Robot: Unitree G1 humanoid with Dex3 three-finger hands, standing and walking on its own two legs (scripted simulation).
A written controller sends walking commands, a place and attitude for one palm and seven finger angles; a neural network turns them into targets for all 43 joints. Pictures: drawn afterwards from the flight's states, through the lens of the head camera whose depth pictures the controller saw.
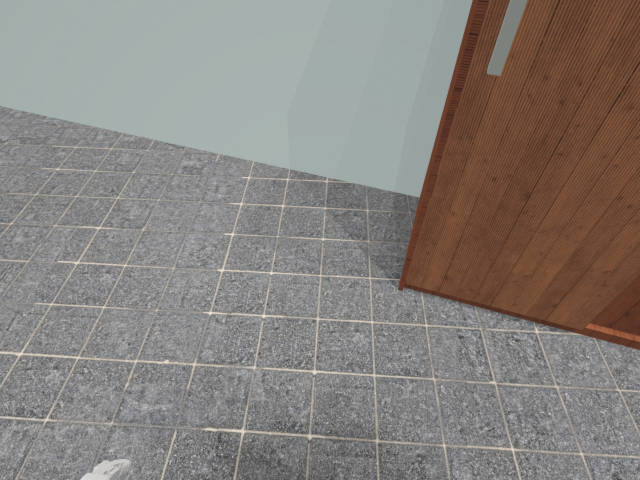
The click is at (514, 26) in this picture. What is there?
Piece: wardrobe's sliding door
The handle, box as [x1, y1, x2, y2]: [487, 0, 527, 75]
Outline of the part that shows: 527,0 510,0 487,68 487,73 500,75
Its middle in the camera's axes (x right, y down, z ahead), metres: +0.37 -0.45 +0.73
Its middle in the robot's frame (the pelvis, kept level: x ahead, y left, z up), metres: +0.89 -0.32 +0.26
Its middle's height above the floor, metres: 1.03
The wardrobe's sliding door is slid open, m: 0.00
